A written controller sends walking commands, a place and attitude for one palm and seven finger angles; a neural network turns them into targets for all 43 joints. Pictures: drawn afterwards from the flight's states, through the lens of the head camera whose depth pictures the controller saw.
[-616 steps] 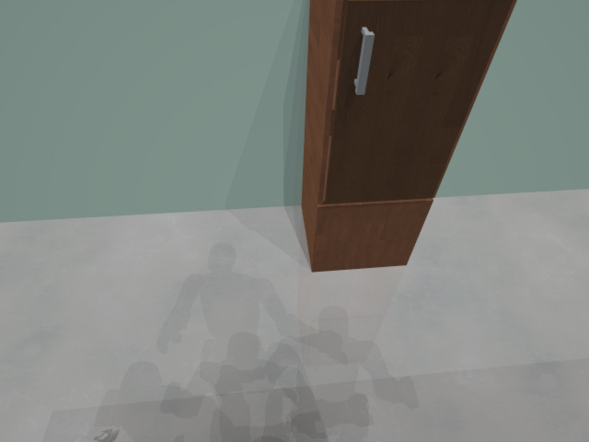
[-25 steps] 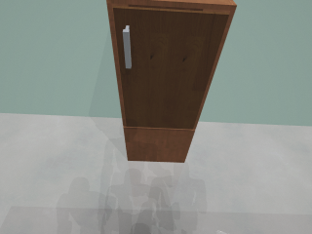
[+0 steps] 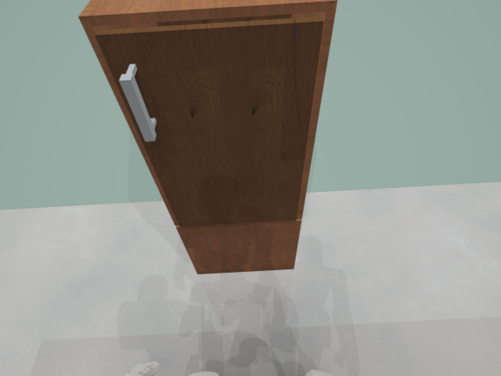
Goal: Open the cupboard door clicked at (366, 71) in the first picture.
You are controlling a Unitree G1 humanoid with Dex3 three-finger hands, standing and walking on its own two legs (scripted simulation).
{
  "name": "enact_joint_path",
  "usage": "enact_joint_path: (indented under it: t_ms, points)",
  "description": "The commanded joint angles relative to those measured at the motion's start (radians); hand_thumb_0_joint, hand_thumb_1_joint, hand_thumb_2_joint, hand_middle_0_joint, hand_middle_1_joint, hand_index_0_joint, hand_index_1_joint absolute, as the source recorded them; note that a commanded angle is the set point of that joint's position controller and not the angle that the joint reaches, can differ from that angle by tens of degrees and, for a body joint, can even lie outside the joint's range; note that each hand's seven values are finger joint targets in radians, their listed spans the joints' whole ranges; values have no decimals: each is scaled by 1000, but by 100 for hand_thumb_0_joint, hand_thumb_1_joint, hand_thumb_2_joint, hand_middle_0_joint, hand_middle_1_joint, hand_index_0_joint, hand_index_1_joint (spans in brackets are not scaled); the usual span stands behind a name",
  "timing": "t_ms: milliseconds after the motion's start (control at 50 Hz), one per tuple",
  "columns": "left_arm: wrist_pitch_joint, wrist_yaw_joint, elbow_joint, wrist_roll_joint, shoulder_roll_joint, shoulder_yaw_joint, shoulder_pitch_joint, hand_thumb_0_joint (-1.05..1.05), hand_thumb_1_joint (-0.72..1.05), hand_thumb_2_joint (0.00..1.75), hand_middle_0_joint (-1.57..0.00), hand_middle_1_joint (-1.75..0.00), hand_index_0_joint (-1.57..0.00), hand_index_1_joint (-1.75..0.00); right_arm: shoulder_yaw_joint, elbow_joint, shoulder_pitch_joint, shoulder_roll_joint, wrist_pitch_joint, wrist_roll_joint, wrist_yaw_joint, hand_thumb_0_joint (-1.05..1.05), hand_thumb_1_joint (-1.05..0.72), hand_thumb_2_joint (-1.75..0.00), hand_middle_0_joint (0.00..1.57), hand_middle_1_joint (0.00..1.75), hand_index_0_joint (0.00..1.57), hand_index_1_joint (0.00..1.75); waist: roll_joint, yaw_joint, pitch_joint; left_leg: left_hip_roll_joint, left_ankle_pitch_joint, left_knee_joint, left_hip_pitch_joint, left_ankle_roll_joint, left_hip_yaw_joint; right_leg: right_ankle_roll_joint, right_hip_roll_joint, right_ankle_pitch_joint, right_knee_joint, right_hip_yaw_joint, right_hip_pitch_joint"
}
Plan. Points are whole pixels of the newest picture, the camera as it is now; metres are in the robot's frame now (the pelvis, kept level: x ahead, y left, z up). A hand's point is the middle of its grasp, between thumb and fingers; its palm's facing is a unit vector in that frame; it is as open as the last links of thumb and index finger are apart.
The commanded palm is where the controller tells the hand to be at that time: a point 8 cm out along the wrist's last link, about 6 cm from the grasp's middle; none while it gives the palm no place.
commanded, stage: come to a stop and stand still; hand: left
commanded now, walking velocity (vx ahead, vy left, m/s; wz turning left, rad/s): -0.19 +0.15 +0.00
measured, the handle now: (141, 104) +0.54 +0.22 +0.14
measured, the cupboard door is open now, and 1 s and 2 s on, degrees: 0 0 0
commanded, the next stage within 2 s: look again from close up in 1.22 s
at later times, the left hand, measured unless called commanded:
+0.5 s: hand out of the picture -0.05 +0.25 -0.17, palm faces +0.07 -0.98 -0.18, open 7.4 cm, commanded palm none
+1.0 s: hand out of the picture -0.03 +0.15 -0.16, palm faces +0.06 -0.97 -0.23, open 7.2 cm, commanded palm none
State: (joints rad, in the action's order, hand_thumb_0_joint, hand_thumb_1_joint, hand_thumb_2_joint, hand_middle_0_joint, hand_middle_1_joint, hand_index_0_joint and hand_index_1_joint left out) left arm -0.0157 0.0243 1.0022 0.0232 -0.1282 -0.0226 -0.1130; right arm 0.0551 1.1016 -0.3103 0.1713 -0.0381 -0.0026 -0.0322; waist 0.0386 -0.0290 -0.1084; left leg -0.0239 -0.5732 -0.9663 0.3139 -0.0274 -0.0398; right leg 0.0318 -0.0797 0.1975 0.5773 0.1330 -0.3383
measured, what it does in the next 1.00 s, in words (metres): steps on the spot: left foot, then right foot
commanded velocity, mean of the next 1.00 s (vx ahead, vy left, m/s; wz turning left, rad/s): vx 0.02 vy -0.06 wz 0.00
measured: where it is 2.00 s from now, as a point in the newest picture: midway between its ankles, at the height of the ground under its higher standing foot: outside the picture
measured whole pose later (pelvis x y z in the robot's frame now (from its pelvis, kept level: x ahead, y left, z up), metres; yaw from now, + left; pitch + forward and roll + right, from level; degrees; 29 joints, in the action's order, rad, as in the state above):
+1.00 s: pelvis -0.06 -0.03 +0.01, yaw +1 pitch -2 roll +0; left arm 0.00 0.04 1.12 0.01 -0.15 -0.02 -0.24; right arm 0.02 1.17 -0.35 0.13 -0.02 0.02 -0.03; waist 0.04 -0.02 -0.02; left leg -0.09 -0.21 -0.44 0.19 -0.06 0.00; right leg 0.06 0.03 0.29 0.46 0.08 -0.14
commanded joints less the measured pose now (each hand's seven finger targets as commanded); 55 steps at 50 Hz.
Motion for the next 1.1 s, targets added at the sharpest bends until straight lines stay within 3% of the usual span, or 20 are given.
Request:
enact_joint_path:
  t_ms: [0, 120, 180, 200, 220, 240, 260, 280, 320, 360, 420, 520, 580, 660, 700, 740, 760, 780, 900, 1080]
  points:
    - [21, 26, -46, 4, -227, -62, -72, 0, 90, 90, -20, -30, -20, -30, 12, -57, -43, 37, -12, 10, 8, 0, -90, -90, 20, 30, 20, 30, -168, 45, 153, -3, 62, -77, 39, -12, 29, 156, -295, -574, -211, -209, 97]
    - [35, 23, -72, 17, -230, -75, -43, 0, 90, 90, -20, -30, -20, -30, 19, -96, -26, 34, -8, 16, 23, 0, -90, -90, 20, 30, 20, 30, -230, 44, 171, -1, 108, 81, 7, -6, 11, 131, -261, -114, -271, -227, 59]
    - [45, 20, -72, 10, -213, -71, -24, 0, 90, 90, -20, -30, -20, -30, 12, -75, -119, 24, 16, 13, 22, 0, -90, -90, 20, 30, 20, 30, -211, -5, 180, 5, 266, 431, -181, 8, -18, 63, -193, 123, -201, -201, -41]
    - [51, 16, -74, 0, -174, -58, -38, 0, 90, 90, -20, -30, -20, -30, 11, -66, -141, 49, 28, 14, 20, 0, -90, -90, 20, 30, 20, 30, -74, -13, 172, -25, 274, 570, -232, 10, 41, 19, -124, 211, -89, -154, -107]
    - [57, 10, -79, -14, -105, -44, -61, 0, 90, 90, -20, -30, -20, -30, 23, -86, -106, 120, 39, 24, 16, 0, -90, -90, 20, 30, 20, 30, 211, -8, 101, -219, 118, 758, -129, 54, 330, -47, -1, 290, 95, -78, -205]
    - [63, 11, -78, -13, -98, -40, -58, 0, 90, 90, -20, -30, -20, -30, 24, -131, -6, 167, 36, 30, 7, 0, -90, -90, 20, 30, 20, 30, 275, 6, 13, -326, 0, 870, 82, 108, 443, -59, 40, 294, 194, -118, -153]
    - [57, 0, -67, -10, -121, -47, -74, 0, 90, 90, -20, -30, -20, -30, 13, -159, 79, 158, 40, 34, 3, 0, -90, -90, 20, 30, 20, 30, 165, 43, -22, -329, -78, 898, 199, 154, 407, -49, 10, 213, 251, -164, -61]
    - [66, -4, -34, 4, -119, -52, -83, 0, 90, 90, -20, -30, -20, -30, 9, -146, 114, 141, 49, 37, -4, 0, -90, -90, 20, 30, 20, 30, 195, 51, -23, -271, -32, 894, 165, 116, 366, -56, 27, 188, 302, -178, -72]
    - [62, -13, 5, 2, -125, -54, -139, 0, 90, 90, -20, -30, -20, -30, -3, -133, 101, 117, 55, 32, -12, 0, -90, -90, 20, 30, 20, 30, 129, 57, -28, -223, 95, 845, 45, 83, 282, -63, 49, 122, 371, -196, -134]
    - [50, -19, 33, 0, -124, -51, -165, 0, 90, 90, -20, -30, -20, -30, -2, -114, 62, 103, 63, 24, -19, 0, -90, -90, 20, 30, 20, 30, 57, 45, 0, -216, 243, 812, -101, 92, 231, -77, 44, 85, 371, -187, -188]
    - [45, -20, 30, 0, -126, -46, -156, 0, 90, 90, -20, -30, -20, -30, 6, -84, -22, 121, 67, 25, -29, 0, -90, -90, 20, 30, 20, 30, 56, 8, 74, -254, 509, 752, -286, 136, 229, -93, 39, 126, 340, -179, -216]
    - [51, -20, 32, -8, -106, -35, -123, 0, 90, 90, -20, -30, -20, -30, 11, -35, -91, 137, 60, 29, -39, 0, -90, -90, 20, 30, 20, 30, 92, -25, 110, -295, 856, 669, -360, 184, 222, -90, 28, 228, 250, -151, -152]
    - [50, -20, 39, -14, -85, -27, -111, 0, 90, 90, -20, -30, -20, -30, 12, -21, -81, 141, 54, 30, -34, 0, -90, -90, 20, 30, 20, 30, 125, -26, 120, -276, 848, 656, -310, 186, 218, -78, 35, 262, 148, -128, -58]
    - [37, -11, 87, -17, -70, -19, -192, 0, 90, 90, -20, -30, -20, -30, 11, -6, -26, 128, 51, 23, -22, 0, -90, -90, 20, 30, 20, 30, 130, 25, 110, -213, 688, 629, -175, 142, 177, -63, 51, 89, -93, -80, 129]
    - [20, -1, 108, -12, -106, -21, -231, 0, 90, 90, -20, -30, -20, -30, 3, 1, -38, 79, 51, 12, -14, 0, -90, -90, 20, 30, 20, 30, 2, 38, 120, -133, 499, 554, -48, 64, 112, -49, -9, -72, -257, -144, 295]
    - [8, 7, 110, -16, -164, -17, -198, 0, 90, 90, -20, -30, -20, -30, -22, -7, -23, 2, 45, 9, -4, 0, -90, -90, 20, 30, 20, 30, -174, 25, 62, -39, 264, 523, -11, 9, 11, 30, -169, -15, -318, -274, 200]
    - [10, 7, 98, -16, -162, -16, -163, 0, 90, 90, -20, -30, -20, -30, -22, 0, -33, -1, 37, 17, 0, 0, -90, -90, 20, 30, 20, 30, -164, 15, 37, -40, 265, 517, -69, 9, 9, 45, -167, 120, -348, -267, 103]
    - [7, 9, 98, -15, -155, -20, -155, 0, 90, 90, -20, -30, -20, -30, -22, 14, -36, -3, 28, 25, -1, 0, -90, -90, 20, 30, 20, 30, -237, 21, -2, -46, 291, 500, -90, 9, 9, 46, -131, 195, -377, -275, 42]
    - [9, 11, 93, -20, -104, -8, -174, 0, 90, 90, -20, -30, -20, -30, -29, 56, -101, 7, 31, 23, -2, 0, -90, -90, 20, 30, 20, 30, -104, 13, -48, -70, 401, 550, -122, 12, 24, 25, -53, 165, -339, -213, 25]
    - [1, 13, 104, -20, -99, -12, -219, 0, 90, 90, -20, -30, -20, -30, -31, 53, -84, 2, 35, 18, -11, 0, -90, -90, 20, 30, 20, 30, -59, 20, 4, -76, 452, 542, -139, 5, 17, 17, -52, -21, -319, -197, 106]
